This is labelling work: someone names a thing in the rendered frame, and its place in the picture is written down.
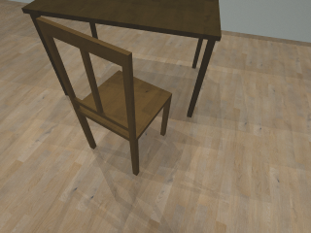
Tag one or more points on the chair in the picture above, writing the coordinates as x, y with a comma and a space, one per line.
123, 104

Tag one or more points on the table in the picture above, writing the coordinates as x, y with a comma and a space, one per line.
189, 18

